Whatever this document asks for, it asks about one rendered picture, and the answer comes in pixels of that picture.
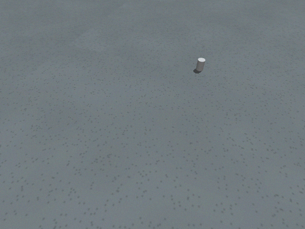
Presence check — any can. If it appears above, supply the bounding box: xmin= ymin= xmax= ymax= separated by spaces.
xmin=196 ymin=58 xmax=205 ymax=71

